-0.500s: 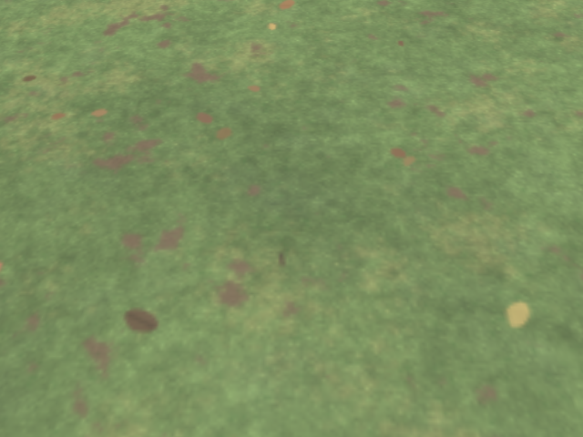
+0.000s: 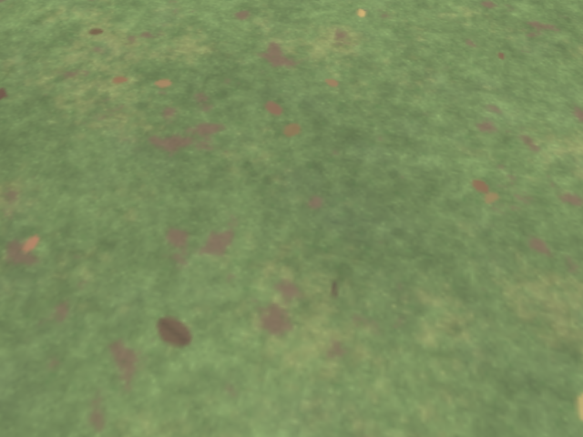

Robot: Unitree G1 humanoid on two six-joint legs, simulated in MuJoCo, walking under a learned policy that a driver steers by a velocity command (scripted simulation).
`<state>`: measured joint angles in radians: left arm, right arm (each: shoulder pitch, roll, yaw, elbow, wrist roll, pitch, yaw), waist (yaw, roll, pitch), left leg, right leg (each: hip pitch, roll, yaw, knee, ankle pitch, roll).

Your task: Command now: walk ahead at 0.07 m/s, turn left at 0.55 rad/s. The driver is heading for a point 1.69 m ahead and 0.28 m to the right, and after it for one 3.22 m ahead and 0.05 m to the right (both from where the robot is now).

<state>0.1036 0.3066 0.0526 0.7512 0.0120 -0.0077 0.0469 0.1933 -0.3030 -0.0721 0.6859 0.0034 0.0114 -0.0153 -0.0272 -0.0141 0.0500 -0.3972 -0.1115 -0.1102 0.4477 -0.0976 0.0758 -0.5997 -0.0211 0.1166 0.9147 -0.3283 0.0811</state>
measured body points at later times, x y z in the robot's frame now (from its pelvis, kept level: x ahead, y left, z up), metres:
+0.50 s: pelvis +0.11 -0.02 +0.01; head +0.12 -0.02 +0.46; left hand +0.06 +0.27 -0.10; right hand +0.36 -0.21 -0.08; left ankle +0.14 +0.16 -0.68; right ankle +0.08 -0.17 -0.74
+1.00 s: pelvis +0.31 +0.09 +0.00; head +0.34 +0.09 +0.45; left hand +0.48 +0.35 -0.10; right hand +0.36 -0.20 -0.12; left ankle +0.17 +0.17 -0.74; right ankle +0.50 -0.03 -0.69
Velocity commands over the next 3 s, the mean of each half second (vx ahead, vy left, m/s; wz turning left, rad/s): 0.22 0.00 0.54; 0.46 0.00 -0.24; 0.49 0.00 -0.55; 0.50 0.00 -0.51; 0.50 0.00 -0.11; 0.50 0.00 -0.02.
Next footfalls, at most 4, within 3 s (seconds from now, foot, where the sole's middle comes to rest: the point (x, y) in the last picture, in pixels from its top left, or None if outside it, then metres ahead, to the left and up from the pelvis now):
0.18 right None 0.12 -0.16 -0.77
0.62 left None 0.20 0.18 -0.77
1.12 right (289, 374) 0.56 -0.01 -0.77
1.60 left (222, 263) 0.86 0.16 -0.77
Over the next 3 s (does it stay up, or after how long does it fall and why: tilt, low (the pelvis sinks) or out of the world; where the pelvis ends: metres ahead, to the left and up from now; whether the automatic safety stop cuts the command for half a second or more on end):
stays up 1.36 -0.24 0.01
